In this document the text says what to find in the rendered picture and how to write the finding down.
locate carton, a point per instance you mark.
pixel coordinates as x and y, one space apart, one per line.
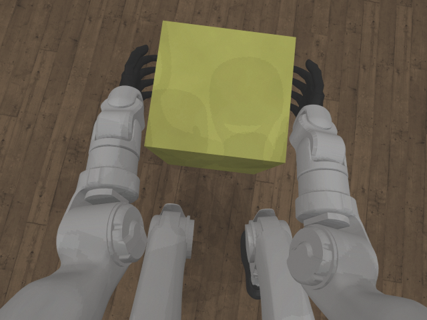
221 98

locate right robot thigh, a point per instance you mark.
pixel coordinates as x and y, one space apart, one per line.
267 247

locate robot left forearm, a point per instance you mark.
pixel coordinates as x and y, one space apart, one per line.
114 151

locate robot left upper arm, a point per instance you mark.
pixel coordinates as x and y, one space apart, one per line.
96 244

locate left robot hand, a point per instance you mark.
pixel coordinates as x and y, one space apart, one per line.
134 72

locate robot right forearm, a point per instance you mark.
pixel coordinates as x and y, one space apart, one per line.
322 173

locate robot right upper arm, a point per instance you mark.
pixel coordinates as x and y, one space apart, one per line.
339 270

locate right robot hand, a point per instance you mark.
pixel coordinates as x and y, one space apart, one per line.
312 91

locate robot left shin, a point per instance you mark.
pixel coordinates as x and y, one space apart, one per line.
167 207

